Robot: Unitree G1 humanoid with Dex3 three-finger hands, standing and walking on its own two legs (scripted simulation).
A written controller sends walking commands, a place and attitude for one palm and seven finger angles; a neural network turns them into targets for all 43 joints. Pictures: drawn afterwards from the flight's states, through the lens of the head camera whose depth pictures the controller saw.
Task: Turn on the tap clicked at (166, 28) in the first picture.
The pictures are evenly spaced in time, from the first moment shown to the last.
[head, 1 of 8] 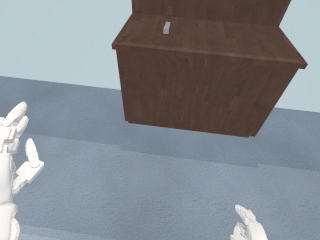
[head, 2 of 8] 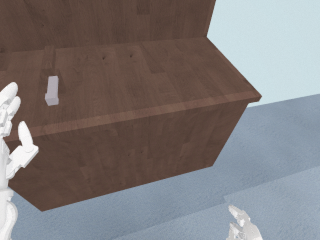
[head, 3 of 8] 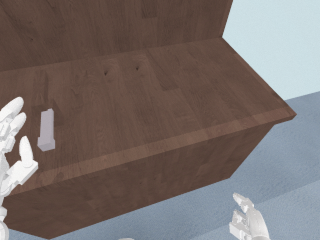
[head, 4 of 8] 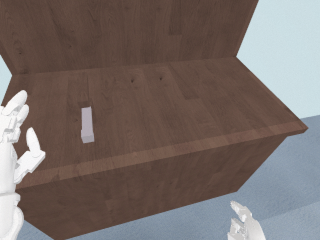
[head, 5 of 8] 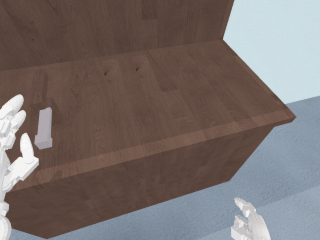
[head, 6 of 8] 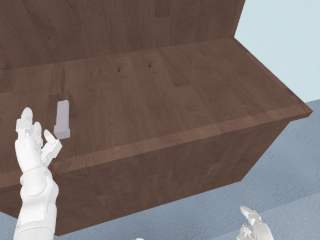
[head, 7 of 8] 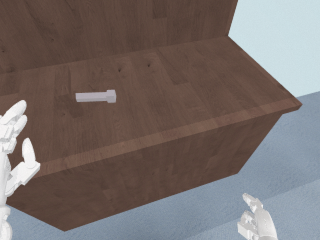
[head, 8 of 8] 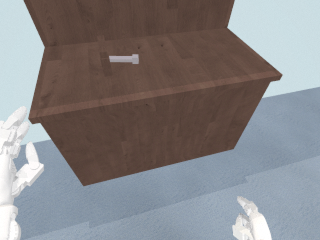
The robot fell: no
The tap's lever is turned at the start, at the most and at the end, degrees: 0 75 75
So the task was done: yes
